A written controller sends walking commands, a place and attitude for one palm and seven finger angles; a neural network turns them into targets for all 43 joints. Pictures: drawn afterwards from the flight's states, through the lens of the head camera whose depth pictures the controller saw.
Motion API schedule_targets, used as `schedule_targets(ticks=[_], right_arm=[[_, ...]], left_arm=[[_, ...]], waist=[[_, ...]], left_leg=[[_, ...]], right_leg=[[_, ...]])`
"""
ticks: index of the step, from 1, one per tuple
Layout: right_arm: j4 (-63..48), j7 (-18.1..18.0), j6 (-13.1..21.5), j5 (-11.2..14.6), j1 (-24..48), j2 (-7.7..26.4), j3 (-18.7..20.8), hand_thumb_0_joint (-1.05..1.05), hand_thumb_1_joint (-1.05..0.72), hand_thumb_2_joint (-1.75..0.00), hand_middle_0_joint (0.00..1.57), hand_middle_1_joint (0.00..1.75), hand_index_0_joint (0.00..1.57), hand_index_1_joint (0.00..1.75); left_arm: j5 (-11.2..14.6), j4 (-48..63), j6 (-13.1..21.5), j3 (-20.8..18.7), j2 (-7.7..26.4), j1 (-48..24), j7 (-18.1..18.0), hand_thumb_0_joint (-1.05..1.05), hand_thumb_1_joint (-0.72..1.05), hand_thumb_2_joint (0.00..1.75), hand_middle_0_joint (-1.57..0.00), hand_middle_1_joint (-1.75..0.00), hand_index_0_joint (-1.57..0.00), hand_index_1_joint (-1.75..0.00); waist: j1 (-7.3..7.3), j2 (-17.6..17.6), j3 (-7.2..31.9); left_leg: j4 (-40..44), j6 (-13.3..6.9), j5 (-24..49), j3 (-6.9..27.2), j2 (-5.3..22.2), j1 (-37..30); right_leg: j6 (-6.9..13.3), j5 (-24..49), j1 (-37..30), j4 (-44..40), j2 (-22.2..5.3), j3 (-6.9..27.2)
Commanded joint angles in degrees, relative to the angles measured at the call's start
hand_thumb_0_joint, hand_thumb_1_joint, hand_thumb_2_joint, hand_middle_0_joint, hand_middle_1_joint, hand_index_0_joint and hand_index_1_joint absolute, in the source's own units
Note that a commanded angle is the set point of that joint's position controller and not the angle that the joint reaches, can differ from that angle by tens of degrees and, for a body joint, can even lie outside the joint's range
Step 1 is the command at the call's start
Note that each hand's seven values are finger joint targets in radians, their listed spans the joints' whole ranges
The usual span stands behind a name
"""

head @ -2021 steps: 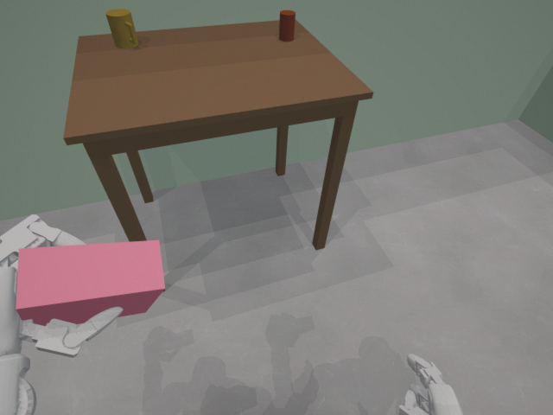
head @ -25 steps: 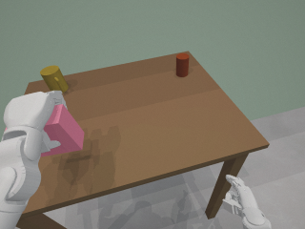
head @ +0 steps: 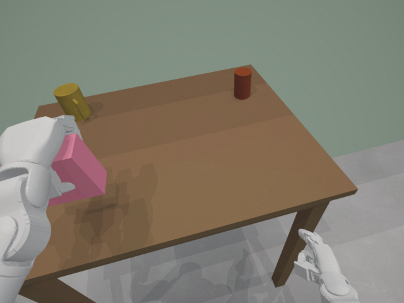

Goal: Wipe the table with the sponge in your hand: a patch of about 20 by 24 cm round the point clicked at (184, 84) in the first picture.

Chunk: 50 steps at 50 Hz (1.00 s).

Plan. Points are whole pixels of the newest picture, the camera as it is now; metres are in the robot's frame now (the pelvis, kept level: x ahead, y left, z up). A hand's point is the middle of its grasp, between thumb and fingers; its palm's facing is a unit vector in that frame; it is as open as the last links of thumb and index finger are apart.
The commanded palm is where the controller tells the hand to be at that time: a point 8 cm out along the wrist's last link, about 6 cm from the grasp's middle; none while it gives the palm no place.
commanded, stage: bring the sponge back beside the body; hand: left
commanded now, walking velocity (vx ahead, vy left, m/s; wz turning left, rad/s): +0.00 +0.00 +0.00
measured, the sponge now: (66, 178) +0.26 +0.31 +0.14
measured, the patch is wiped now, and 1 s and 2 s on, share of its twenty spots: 1.00 1.00 1.00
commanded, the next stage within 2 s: step back with the hand held close in 1.42 s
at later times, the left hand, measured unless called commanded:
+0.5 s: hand (57, 178) +0.23 +0.29 +0.18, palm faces +0.18 -0.11 -0.98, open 9.5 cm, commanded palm +0.18 +0.29 +0.25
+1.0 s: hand (59, 200) +0.20 +0.27 +0.16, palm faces +0.17 -0.15 -0.97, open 9.5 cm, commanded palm +0.15 +0.27 +0.24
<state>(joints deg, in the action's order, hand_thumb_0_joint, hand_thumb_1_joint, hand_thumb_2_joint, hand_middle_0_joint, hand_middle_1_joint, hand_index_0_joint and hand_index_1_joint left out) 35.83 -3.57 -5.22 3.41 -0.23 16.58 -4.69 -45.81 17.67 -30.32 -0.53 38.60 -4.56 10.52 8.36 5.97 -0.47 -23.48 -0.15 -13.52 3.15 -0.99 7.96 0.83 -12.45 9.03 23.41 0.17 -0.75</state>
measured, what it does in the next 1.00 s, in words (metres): stands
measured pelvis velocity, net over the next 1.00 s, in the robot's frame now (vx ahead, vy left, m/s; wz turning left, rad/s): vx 0.00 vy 0.00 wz -0.02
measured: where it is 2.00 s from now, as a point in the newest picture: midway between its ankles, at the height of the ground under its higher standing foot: outside the picture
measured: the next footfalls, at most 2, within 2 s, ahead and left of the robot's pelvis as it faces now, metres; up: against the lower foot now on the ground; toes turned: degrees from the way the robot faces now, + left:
none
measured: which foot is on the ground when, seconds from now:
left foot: down 0.00-1.00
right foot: down 0.00-1.00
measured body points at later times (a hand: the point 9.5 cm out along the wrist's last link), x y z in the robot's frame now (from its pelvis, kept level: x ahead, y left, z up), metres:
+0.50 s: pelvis +0.00 +0.00 +0.00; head -0.01 -0.04 +0.45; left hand +0.22 +0.29 +0.23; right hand +0.26 -0.19 -0.08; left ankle -0.01 +0.12 -0.74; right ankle +0.00 -0.11 -0.74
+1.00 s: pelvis +0.00 +0.00 +0.00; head -0.02 -0.05 +0.44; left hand +0.19 +0.28 +0.21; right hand +0.26 -0.20 -0.07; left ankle -0.01 +0.12 -0.74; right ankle +0.00 -0.11 -0.74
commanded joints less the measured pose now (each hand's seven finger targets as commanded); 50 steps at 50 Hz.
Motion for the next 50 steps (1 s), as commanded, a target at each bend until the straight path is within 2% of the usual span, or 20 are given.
schedule_targets(ticks=[1,4,6,8,9,11,14,15,18,19,22,24,25,29,30,38,39,45,49,50], right_arm=[[-10.9,0.2,3.1,0.2,12.5,5.1,2.2,0.0,-0.9,-0.9,0.2,0.3,0.2,0.3],[-11.9,0.5,3.1,0.5,15.1,5.1,2.0,0.0,-0.9,-0.9,0.2,0.3,0.2,0.3],[-11.6,0.5,2.9,0.1,12.6,5.0,2.2,0.0,-0.9,-0.9,0.2,0.3,0.2,0.3],[-11.5,0.3,2.4,0.0,12.5,5.3,2.2,0.0,-0.9,-0.9,0.2,0.3,0.2,0.3],[-12.0,0.3,3.0,0.2,14.7,5.3,2.0,0.0,-0.9,-0.9,0.2,0.3,0.2,0.3],[-11.5,0.2,2.8,-0.2,11.9,5.3,2.3,0.0,-0.9,-0.9,0.2,0.3,0.2,0.3],[-12.1,0.2,3.1,0.2,14.8,5.1,2.2,0.0,-0.9,-0.9,0.2,0.3,0.2,0.3],[-11.9,0.2,3.1,-0.2,12.8,5.1,2.2,0.0,-0.9,-0.9,0.2,0.3,0.2,0.3],[-11.3,0.2,3.1,-0.1,12.6,4.8,2.4,0.0,-0.9,-0.9,0.2,0.3,0.2,0.3],[-12.2,0.2,3.8,0.3,15.1,4.4,2.1,0.0,-0.9,-0.9,0.2,0.3,0.2,0.3],[-11.5,0.0,3.4,-0.1,12.7,4.7,2.4,0.0,-0.9,-0.9,0.2,0.3,0.2,0.3],[-12.3,-0.1,3.8,0.2,15.0,4.5,2.0,0.0,-0.9,-0.9,0.2,0.3,0.2,0.3],[-12.2,-0.1,3.8,-0.3,13.0,4.6,2.1,0.0,-0.9,-0.9,0.2,0.3,0.2,0.3],[-12.6,0.2,3.2,0.0,15.0,4.5,2.1,0.0,-0.9,-0.9,0.2,0.3,0.2,0.3],[-12.4,0.3,3.1,-0.3,13.1,4.6,2.2,0.0,-0.9,-0.9,0.2,0.3,0.2,0.3],[-12.2,0.3,2.7,-0.1,12.8,4.8,2.5,0.0,-0.9,-0.9,0.2,0.3,0.2,0.3],[-12.9,0.3,3.3,0.2,14.9,4.5,2.1,0.0,-0.9,-0.9,0.2,0.3,0.2,0.3],[-13.2,0.1,3.9,-0.6,12.9,4.6,2.4,0.0,-0.9,-0.9,0.2,0.3,0.2,0.3],[-13.3,0.3,3.9,-0.3,14.7,4.2,2.4,0.0,-0.9,-0.9,0.2,0.3,0.2,0.3],[-12.9,0.2,3.8,-0.7,12.6,4.4,2.6,0.0,-0.9,-0.9,0.2,0.3,0.2,0.3]], left_arm=[[-1.4,10.8,-0.1,-10.5,14.6,-12.1,-2.4,0.0,0.1,1.3,-1.2,-1.6,-1.2,-1.6],[-0.7,13.7,-0.5,-11.2,14.5,-8.9,-2.1,0.0,0.1,1.3,-1.2,-1.6,-1.2,-1.6],[-0.7,13.5,-0.3,-10.4,13.4,-8.1,-2.3,0.0,0.1,1.3,-1.2,-1.6,-1.2,-1.6],[-0.6,13.7,-0.1,-11.5,14.7,-7.1,-2.6,0.0,0.1,1.3,-1.2,-1.6,-1.2,-1.6],[-1.2,15.5,-0.4,-13.1,16.3,-7.6,-3.0,0.0,0.1,1.3,-1.2,-1.6,-1.2,-1.6],[-1.5,13.7,-0.2,-12.9,15.9,-7.4,-3.6,0.0,0.1,1.3,-1.2,-1.6,-1.2,-1.6],[-1.5,17.1,0.0,-13.3,16.5,-7.9,-4.1,0.0,0.1,1.3,-1.2,-1.6,-1.2,-1.6],[-1.7,17.3,0.2,-12.4,15.7,-8.8,-4.4,0.0,0.1,1.3,-1.2,-1.6,-1.2,-1.6],[-0.5,17.1,0.4,-10.5,12.8,-5.7,-4.4,0.0,0.1,1.3,-1.2,-1.6,-1.2,-1.6],[-0.5,18.5,0.1,-10.4,12.3,-5.4,-4.4,0.0,0.1,1.3,-1.2,-1.6,-1.2,-1.6],[-0.2,17.5,0.3,-9.1,10.8,-4.4,-4.6,0.0,0.1,1.3,-1.2,-1.6,-1.2,-1.6],[-0.7,19.9,0.1,-10.6,12.3,-4.6,-5.0,0.0,0.1,1.3,-1.2,-1.6,-1.2,-1.6],[-1.0,20.1,0.2,-10.6,12.3,-4.7,-5.5,0.0,0.1,1.3,-1.2,-1.6,-1.2,-1.6],[-0.5,21.3,-0.3,-12.9,13.4,-0.7,-6.1,0.0,0.1,1.3,-1.2,-1.6,-1.2,-1.6],[-0.8,20.7,-0.2,-12.2,12.7,-1.0,-6.4,0.0,0.1,1.3,-1.2,-1.6,-1.2,-1.6],[1.1,20.2,-0.8,-10.9,10.2,4.2,-6.6,0.0,0.1,1.3,-1.2,-1.6,-1.2,-1.6],[0.9,22.0,-1.0,-11.3,10.4,3.8,-6.6,0.0,0.1,1.3,-1.2,-1.6,-1.2,-1.6],[-0.1,25.8,-0.1,-12.0,11.4,5.6,-7.5,0.0,0.1,1.3,-1.2,-1.6,-1.2,-1.6],[0.2,27.4,0.1,-12.1,10.8,7.2,-7.9,0.0,0.1,1.3,-1.2,-1.6,-1.2,-1.6],[-0.1,26.8,0.2,-11.8,10.7,7.2,-8.2,0.0,0.1,1.3,-1.2,-1.6,-1.2,-1.6]], waist=[[0.46,-1.1,15.0],[0.46,-1.0,13.6],[0.35,-2.0,13.5],[0.42,-3.0,12.4],[0.53,-2.5,13.2],[0.37,-3.8,12.8],[0.49,-0.8,13.2],[0.68,-0.8,14.7],[0.28,0.1,12.1],[0.3,0.6,12.1],[0.02,-1.1,10.9],[0.28,-0.8,11.6],[0.75,-1.3,13.2],[1.04,-1.5,11.7],[1.09,-2.0,12.4],[0.46,-2.8,9.0],[0.12,-2.6,8.7],[0.94,-1.9,12.8],[0.47,-0.7,9.4],[0.76,-1.1,10.2]], left_leg=[[2.3,-1.9,17.2,0.2,-0.7,-0.7],[2.5,-2.0,15.6,0.8,-0.5,-0.3],[2.0,-2.1,16.3,0.0,-0.4,-0.2],[2.3,-2.1,15.2,0.2,-0.4,0.3],[2.2,-2.1,14.7,0.8,-0.3,-0.1],[1.6,-2.1,15.6,0.1,-0.5,-0.1],[1.8,-2.1,14.3,0.8,-0.6,-0.7],[1.4,-2.2,15.6,0.1,-0.8,-0.7],[2.2,-1.9,14.9,0.2,-0.6,-1.0],[2.4,-2.0,13.6,0.7,-0.4,-1.4],[2.6,-2.0,13.6,0.2,-0.2,-1.0],[3.1,-2.0,12.6,0.9,-0.1,-1.2],[2.6,-2.1,13.8,0.4,-0.4,-0.7],[2.7,-1.9,13.0,0.8,-0.1,-0.7],[2.2,-2.0,14.3,0.1,-0.3,-0.1],[1.9,-2.0,11.8,-0.4,-0.2,0.0],[2.0,-2.0,10.8,0.2,0.0,-0.4],[0.5,-2.3,13.5,-0.3,-0.6,-0.8],[1.2,-2.0,12.0,0.2,-0.1,-1.3],[0.8,-2.1,12.8,-0.3,-0.3,-0.8]], right_leg=[[3.4,13.6,-8.5,-1.3,0.4,2.1],[3.7,12.1,-7.2,-1.6,1.2,4.1],[3.2,12.7,-7.2,-1.2,0.5,2.2],[3.0,11.7,-6.8,-1.5,0.5,2.2],[3.7,10.8,-6.7,-1.6,1.4,4.9],[3.3,11.5,-6.8,-1.4,0.6,3.3],[3.9,9.9,-6.5,-1.7,1.4,5.6],[3.4,10.7,-7.6,-1.1,0.6,3.2],[3.1,10.3,-6.4,-2.0,0.8,2.5],[3.7,8.8,-5.9,-2.2,1.5,4.8],[3.0,8.6,-5.6,-2.5,0.9,2.4],[3.7,7.2,-5.8,-2.3,1.8,4.8],[3.5,8.4,-7.3,-1.5,0.9,3.1],[3.8,7.9,-6.7,-2.0,1.7,5.6],[3.5,9.0,-7.5,-1.3,1.1,3.7],[2.7,7.1,-5.1,-2.6,0.9,4.0],[3.2,5.7,-4.3,-3.0,1.8,6.1],[3.0,8.4,-7.0,-1.3,0.9,4.9],[3.4,6.5,-5.0,-2.5,1.8,6.7],[3.1,6.9,-5.6,-1.9,1.2,4.9]])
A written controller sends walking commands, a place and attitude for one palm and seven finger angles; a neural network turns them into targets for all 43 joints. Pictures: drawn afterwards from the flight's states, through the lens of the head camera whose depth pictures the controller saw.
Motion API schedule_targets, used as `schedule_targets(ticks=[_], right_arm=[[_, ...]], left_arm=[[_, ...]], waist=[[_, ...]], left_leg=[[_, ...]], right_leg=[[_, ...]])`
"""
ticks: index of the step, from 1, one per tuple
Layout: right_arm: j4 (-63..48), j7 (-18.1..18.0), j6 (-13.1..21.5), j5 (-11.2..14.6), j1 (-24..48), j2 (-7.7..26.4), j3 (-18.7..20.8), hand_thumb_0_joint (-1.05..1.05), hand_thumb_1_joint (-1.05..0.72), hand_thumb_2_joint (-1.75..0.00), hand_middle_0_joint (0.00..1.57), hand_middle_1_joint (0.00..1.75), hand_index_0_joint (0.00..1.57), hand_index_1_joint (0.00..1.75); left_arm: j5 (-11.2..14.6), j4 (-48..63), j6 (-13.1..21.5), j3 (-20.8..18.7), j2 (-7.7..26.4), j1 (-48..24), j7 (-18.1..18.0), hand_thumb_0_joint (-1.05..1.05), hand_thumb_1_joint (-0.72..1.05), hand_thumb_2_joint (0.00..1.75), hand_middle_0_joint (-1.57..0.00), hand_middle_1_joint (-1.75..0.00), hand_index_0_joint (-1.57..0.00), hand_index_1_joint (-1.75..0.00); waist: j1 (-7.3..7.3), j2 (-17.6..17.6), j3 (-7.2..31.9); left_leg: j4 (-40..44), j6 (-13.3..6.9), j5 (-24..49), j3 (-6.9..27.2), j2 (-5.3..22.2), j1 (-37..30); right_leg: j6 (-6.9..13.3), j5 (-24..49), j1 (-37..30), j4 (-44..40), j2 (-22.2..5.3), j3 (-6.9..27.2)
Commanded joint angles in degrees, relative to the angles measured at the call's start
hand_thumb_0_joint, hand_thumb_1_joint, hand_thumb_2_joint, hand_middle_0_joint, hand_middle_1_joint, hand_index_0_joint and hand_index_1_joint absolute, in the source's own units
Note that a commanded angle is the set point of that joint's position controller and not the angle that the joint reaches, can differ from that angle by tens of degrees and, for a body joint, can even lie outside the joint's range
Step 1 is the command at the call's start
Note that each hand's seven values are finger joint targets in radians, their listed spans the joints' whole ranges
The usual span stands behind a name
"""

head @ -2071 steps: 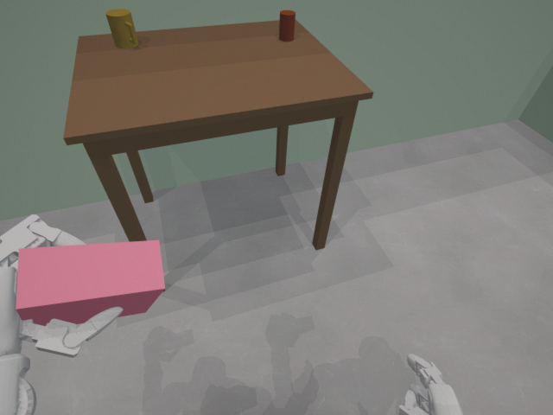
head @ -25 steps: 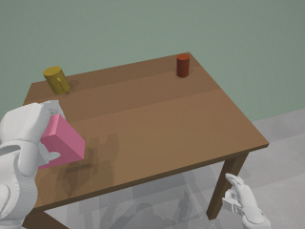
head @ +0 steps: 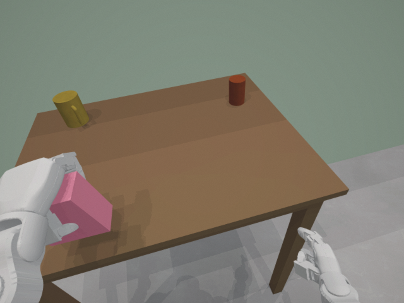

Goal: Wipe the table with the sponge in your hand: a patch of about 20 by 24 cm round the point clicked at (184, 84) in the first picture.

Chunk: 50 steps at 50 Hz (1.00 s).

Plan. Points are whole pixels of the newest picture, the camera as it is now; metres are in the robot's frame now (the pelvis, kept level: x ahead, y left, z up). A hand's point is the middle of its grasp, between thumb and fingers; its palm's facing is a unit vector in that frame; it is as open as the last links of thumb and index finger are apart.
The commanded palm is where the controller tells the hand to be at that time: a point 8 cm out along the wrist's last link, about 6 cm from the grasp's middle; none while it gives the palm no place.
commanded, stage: bring the sponge back beside the body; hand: left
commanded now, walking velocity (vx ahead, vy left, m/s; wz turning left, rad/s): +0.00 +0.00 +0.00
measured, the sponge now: (70, 216) +0.20 +0.29 +0.11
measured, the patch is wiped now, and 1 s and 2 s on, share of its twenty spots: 1.00 1.00 1.00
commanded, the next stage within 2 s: step back with the hand held close in 0.42 s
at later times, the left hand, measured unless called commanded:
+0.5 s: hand (55, 200) +0.19 +0.28 +0.17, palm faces +0.21 -0.15 -0.97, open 9.5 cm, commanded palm +0.14 +0.28 +0.24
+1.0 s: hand (53, 181) +0.20 +0.26 +0.22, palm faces +0.43 -0.79 -0.44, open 9.5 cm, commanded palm +0.14 +0.30 +0.23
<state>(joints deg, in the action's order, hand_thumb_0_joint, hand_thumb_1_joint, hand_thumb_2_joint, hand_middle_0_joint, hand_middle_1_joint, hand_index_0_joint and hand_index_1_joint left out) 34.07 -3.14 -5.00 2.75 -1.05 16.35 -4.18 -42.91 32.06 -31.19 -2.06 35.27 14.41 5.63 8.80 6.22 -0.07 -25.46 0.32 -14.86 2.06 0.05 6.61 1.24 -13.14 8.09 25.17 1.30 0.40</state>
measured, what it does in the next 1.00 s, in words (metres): stands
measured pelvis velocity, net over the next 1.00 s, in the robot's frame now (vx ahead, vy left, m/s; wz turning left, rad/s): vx -0.02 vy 0.02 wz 0.00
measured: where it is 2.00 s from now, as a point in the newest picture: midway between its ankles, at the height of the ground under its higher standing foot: outside the picture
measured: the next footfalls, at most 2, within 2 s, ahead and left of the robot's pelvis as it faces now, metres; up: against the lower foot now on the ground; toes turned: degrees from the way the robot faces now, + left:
right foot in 1.44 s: -0.09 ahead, -0.10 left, +0.00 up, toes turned +3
right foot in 1.98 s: -0.23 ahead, -0.09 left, +0.00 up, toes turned -2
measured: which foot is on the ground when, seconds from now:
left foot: down 0.00-1.00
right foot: down 0.00-1.00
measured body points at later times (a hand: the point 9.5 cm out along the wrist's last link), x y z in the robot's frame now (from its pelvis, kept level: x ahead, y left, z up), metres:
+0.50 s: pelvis -0.01 +0.00 +0.00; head -0.03 -0.04 +0.45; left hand +0.18 +0.29 +0.22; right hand +0.26 -0.18 -0.07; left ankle -0.01 +0.13 -0.74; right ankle +0.01 -0.11 -0.74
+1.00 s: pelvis -0.02 +0.02 -0.01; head -0.02 +0.02 +0.44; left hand +0.17 +0.30 +0.24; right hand +0.12 -0.23 -0.11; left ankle -0.01 +0.13 -0.74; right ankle +0.01 -0.11 -0.74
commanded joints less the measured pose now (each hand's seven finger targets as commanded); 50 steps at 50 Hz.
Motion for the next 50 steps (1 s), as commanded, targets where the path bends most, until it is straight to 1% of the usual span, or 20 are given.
schedule_targets(ticks=[1,4,12,23,25,26,27,28,29,30,31,33,34,35,37,39,40,44,47,50], right_arm=[[-10.7,-0.1,3.5,-0.1,12.9,4.7,2.3,0.0,-0.9,-0.9,0.2,0.3,0.2,0.3],[-11.2,0.0,3.4,0.5,15.3,4.6,2.1,0.0,-0.9,-0.9,0.2,0.3,0.2,0.3],[-10.4,-0.2,3.0,0.3,13.8,4.8,2.1,0.0,-0.9,-0.9,0.2,0.3,0.2,0.3],[-10.6,-0.3,2.9,0.1,13.5,4.9,2.0,0.0,-0.9,-0.9,0.2,0.3,0.2,0.3],[-11.3,-0.3,3.6,0.2,13.9,4.6,1.9,0.0,-0.9,-0.9,0.2,0.3,0.2,0.3],[-10.8,-0.3,3.6,0.1,13.6,4.6,2.1,0.0,-0.9,-0.9,0.2,0.3,0.2,0.3],[-9.1,-0.7,3.1,0.3,12.5,5.0,1.7,0.0,-0.9,-0.9,0.2,0.3,0.2,0.3],[-19.0,-0.3,3.3,1.1,3.7,3.2,3.5,0.0,-0.9,-0.9,0.2,0.3,0.2,0.3],[-15.0,-0.5,4.3,-0.5,1.9,2.6,0.8,0.0,-0.9,-0.9,0.2,0.3,0.2,0.3],[-13.9,-0.3,4.2,-1.0,1.8,1.9,1.5,0.0,-0.9,-0.9,0.2,0.3,0.2,0.3],[-13.9,-0.6,3.5,-0.2,-1.8,2.8,2.7,0.0,-0.9,-0.9,0.2,0.3,0.2,0.3],[-12.7,-1.2,3.1,-0.8,-1.8,3.0,3.1,0.0,-0.9,-0.9,0.2,0.3,0.2,0.3],[-13.1,-1.3,3.5,-1.2,-1.1,3.3,3.0,0.0,-0.9,-0.9,0.2,0.3,0.2,0.3],[-13.1,-1.5,3.5,-1.5,-1.2,3.6,3.3,0.0,-0.9,-0.9,0.2,0.3,0.2,0.3],[-13.5,-1.1,3.3,-1.6,-1.4,3.8,4.0,0.0,-0.9,-0.9,0.2,0.3,0.2,0.3],[-12.8,-0.8,3.1,-1.7,-1.2,3.8,4.5,0.0,-0.9,-0.9,0.2,0.3,0.2,0.3],[-11.7,-0.7,2.9,-1.8,-2.1,3.3,4.6,0.0,-0.9,-0.9,0.2,0.3,0.2,0.3],[-11.0,-0.6,3.6,-1.8,-2.7,4.5,6.3,0.0,-0.9,-0.9,0.2,0.3,0.2,0.3],[-10.5,-0.8,4.0,-1.6,-3.8,4.8,6.6,0.0,-0.9,-0.9,0.2,0.3,0.2,0.3],[-10.7,-1.0,3.9,-1.3,-3.3,4.2,6.1,0.0,-0.9,-0.9,0.2,0.3,0.2,0.3]], left_arm=[[-2.9,10.8,1.1,-10.6,13.9,-10.0,-3.6,0.0,0.1,1.3,-1.2,-1.6,-1.2,-1.6],[-2.5,12.2,0.8,-10.6,13.7,-11.3,-3.7,0.0,0.1,1.3,-1.2,-1.6,-1.2,-1.6],[-2.0,8.7,0.2,-8.4,11.4,-10.7,-3.6,0.0,0.1,1.3,-1.2,-1.6,-1.2,-1.6],[-2.5,9.7,0.3,-9.6,12.8,-11.4,-3.9,0.0,0.1,1.3,-1.2,-1.6,-1.2,-1.6],[-3.0,12.3,0.5,-10.0,13.5,-13.4,-4.3,0.0,0.1,1.3,-1.2,-1.6,-1.2,-1.6],[-2.8,10.2,0.4,-9.8,13.0,-12.0,-4.3,0.0,0.1,1.3,-1.2,-1.6,-1.2,-1.6],[-3.4,-1.3,-0.6,-4.0,6.4,-10.7,-3.9,0.0,0.1,1.3,-1.2,-1.6,-1.2,-1.6],[44.6,11.5,14.6,-20.0,-0.8,-19.5,-7.1,0.0,0.1,1.3,-1.2,-1.6,-1.2,-1.6],[44.0,4.1,20.2,-21.7,5.0,-13.3,-8.8,0.0,0.1,1.3,-1.2,-1.6,-1.2,-1.6],[43.8,0.0,22.3,-18.7,0.7,-6.0,-9.1,0.0,0.1,1.3,-1.2,-1.6,-1.2,-1.6],[46.0,6.3,25.0,-23.2,3.0,-5.1,-10.3,0.0,0.1,1.3,-1.2,-1.6,-1.2,-1.6],[47.0,15.8,29.3,-24.3,3.3,-3.3,-11.7,0.0,0.1,1.3,-1.2,-1.6,-1.2,-1.6],[47.5,21.5,31.6,-27.4,6.0,-2.6,-12.7,0.0,0.1,1.3,-1.2,-1.6,-1.2,-1.6],[47.8,22.2,33.1,-26.9,3.3,2.6,-13.2,0.0,0.1,1.3,-1.2,-1.6,-1.2,-1.6],[48.1,25.7,35.0,-28.9,3.0,7.7,-14.2,0.0,0.1,1.3,-1.2,-1.6,-1.2,-1.6],[47.9,26.7,36.3,-31.9,4.7,9.6,-14.8,0.0,0.1,1.3,-1.2,-1.6,-1.2,-1.6],[47.9,25.6,36.8,-30.6,2.5,10.3,-14.7,0.0,0.1,1.3,-1.2,-1.6,-1.2,-1.6],[48.2,16.8,37.7,-30.9,0.9,9.5,-14.5,0.0,0.1,1.3,-1.2,-1.6,-1.2,-1.6],[48.1,11.6,38.3,-29.4,-0.6,7.3,-14.1,0.0,0.1,1.3,-1.2,-1.6,-1.2,-1.6],[48.0,9.7,38.8,-26.9,-1.9,7.1,-13.8,0.0,0.1,1.3,-1.2,-1.6,-1.2,-1.6]], waist=[[0.31,-1.3,8.9],[-0.2,-1.6,7.4],[-0.04,-2.2,6.8],[0.15,-1.7,6.8],[0.5,-0.6,9.5],[0.34,-0.7,7.9],[-1.77,-4.2,1.2],[-7.72,-11.6,-4.6],[-7.05,-16.8,-1.2],[-6.91,-18.0,0.0],[-7.07,-20.1,3.5],[-8.01,-11.3,11.2],[-7.86,-4.2,13.2],[-7.5,2.6,15.6],[-7.18,8.5,16.3],[-7.18,6.8,15.9],[-7.71,4.3,15.7],[-8.3,1.6,12.9],[-8.66,-0.8,10.4],[-9.2,-7.0,9.2]], left_leg=[[2.8,-2.5,14.1,0.6,-1.3,0.5],[3.5,-2.3,12.6,1.3,-1.0,0.4],[4.6,-2.3,12.2,0.9,-0.9,0.9],[4.8,-2.3,10.9,0.8,-0.9,1.4],[4.4,-2.5,12.1,1.0,-1.2,0.9],[4.4,-2.4,12.0,0.8,-1.1,0.9],[5.2,-2.0,8.9,0.1,-0.7,2.8],[-1.4,-3.2,-2.4,1.4,0.1,3.1],[-3.2,-3.4,-4.2,1.6,-0.7,1.1],[-4.5,-3.5,-2.4,1.2,-1.0,1.3],[-7.5,-3.1,-0.7,2.0,0.1,1.6],[-8.4,-2.4,5.7,1.3,2.1,0.6],[-6.4,-2.4,9.8,2.2,3.0,-0.3],[-4.5,-2.6,15.4,3.5,4.7,0.8],[-3.9,-2.8,25.8,6.3,7.0,4.8],[-3.9,-2.7,32.0,8.2,8.4,5.5],[-3.9,-2.9,33.9,8.9,9.3,5.6],[-2.2,-3.1,32.3,9.9,10.4,6.1],[-2.7,-3.2,24.5,8.9,10.4,10.3],[-5.9,-2.4,11.6,7.3,8.0,14.4]], right_leg=[[2.6,7.8,-4.3,-4.0,0.0,4.0],[3.0,6.1,-3.4,-4.7,0.9,5.8],[2.4,5.5,-4.1,-4.8,0.2,3.0],[2.5,3.8,-4.1,-4.9,0.4,3.3],[2.8,4.6,-5.4,-4.2,0.5,3.4],[2.7,4.6,-4.5,-4.6,0.5,3.5],[2.4,1.3,-0.5,-6.2,0.7,2.2],[0.5,0.4,11.9,-10.6,-1.0,6.6],[1.1,-4.3,13.1,-11.1,-1.9,8.1],[1.8,-1.8,13.3,-9.8,-3.4,6.8],[1.5,1.1,12.1,-9.7,-7.2,7.6],[2.4,13.5,7.3,-5.0,-12.1,8.0],[2.3,18.5,6.1,-1.5,-11.4,7.9],[1.7,21.4,3.4,2.6,-10.4,4.9],[0.3,22.5,1.1,6.5,-7.6,2.7],[0.0,18.9,2.1,8.5,-6.7,2.1],[-0.3,14.8,3.0,9.3,-5.8,1.4],[-1.0,4.8,7.2,9.4,-3.9,1.2],[-0.9,5.7,6.9,7.2,-4.5,2.3],[0.6,13.3,6.6,3.2,-8.5,5.8]])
